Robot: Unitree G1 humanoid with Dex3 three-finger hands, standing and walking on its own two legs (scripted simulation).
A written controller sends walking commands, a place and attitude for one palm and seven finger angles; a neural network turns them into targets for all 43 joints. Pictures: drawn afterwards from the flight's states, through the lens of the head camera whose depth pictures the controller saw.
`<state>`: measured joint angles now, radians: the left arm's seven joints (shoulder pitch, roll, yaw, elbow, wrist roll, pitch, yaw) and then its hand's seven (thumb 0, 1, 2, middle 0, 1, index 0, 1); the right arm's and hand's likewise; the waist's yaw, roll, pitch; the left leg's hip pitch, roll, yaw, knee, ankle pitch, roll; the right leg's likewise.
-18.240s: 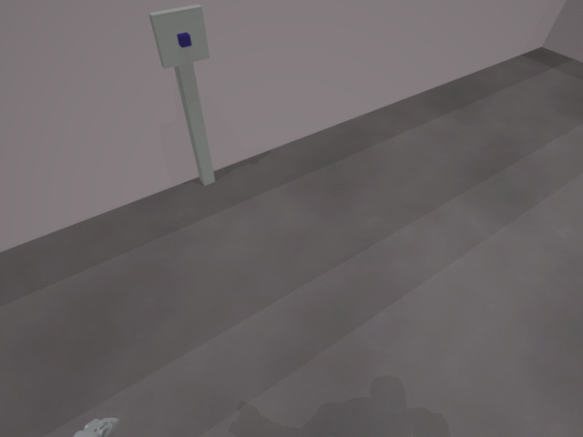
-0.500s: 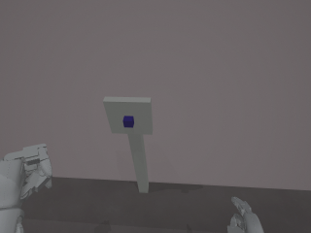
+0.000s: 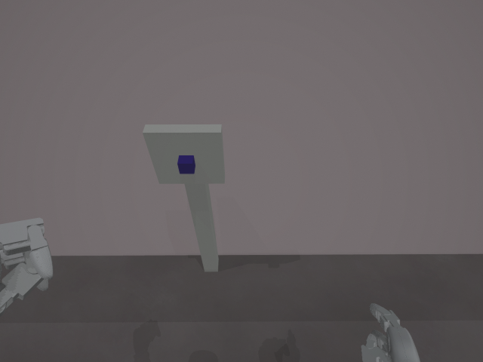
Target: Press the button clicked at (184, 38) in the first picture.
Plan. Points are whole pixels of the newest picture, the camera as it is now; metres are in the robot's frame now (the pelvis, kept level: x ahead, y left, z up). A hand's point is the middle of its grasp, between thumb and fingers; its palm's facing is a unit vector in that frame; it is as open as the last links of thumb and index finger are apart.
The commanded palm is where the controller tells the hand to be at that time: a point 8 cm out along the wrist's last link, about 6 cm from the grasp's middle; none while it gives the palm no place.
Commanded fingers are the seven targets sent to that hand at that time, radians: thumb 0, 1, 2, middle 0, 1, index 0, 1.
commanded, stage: step back with the hand held close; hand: left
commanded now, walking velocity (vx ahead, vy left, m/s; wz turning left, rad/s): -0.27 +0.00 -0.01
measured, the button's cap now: (186, 163) +0.56 +0.17 -0.04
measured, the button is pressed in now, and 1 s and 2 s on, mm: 0 0 0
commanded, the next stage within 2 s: stop stepping back and stand still in 0.74 s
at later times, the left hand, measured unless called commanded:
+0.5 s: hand out of the picture +0.13 +0.27 +0.17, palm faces +0.41 -0.79 -0.46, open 3.1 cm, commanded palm +0.06 +0.30 +0.18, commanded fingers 0.00 0.90 0.90 -1.30 -1.50 -1.30 -1.50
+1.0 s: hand out of the picture +0.00 +0.22 +0.17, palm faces +0.41 -0.75 -0.52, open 3.1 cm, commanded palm -0.04 +0.23 +0.18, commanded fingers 0.00 0.90 0.90 -1.30 -1.50 -1.30 -1.50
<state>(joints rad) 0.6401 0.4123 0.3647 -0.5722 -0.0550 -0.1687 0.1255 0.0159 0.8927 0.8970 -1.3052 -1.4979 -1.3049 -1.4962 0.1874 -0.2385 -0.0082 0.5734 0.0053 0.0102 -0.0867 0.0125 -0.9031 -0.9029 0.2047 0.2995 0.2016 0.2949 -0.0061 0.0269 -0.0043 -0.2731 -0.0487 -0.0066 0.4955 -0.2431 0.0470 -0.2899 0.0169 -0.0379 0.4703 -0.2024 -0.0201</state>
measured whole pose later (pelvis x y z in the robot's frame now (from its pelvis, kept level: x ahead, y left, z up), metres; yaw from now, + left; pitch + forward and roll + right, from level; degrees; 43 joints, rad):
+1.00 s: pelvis -0.18 -0.05 +0.00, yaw -1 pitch +5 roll +2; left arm 0.69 0.43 0.45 -0.54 -0.06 -0.18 0.16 0.01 0.89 0.90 -1.31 -1.50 -1.31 -1.50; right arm 0.21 -0.24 0.01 0.60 0.02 0.00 -0.07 0.01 -0.90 -0.90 0.21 0.30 0.20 0.30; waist 0.01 -0.04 -0.11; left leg -0.41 -0.03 0.06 0.72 -0.30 0.01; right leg -0.19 0.07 0.00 0.44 -0.34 -0.09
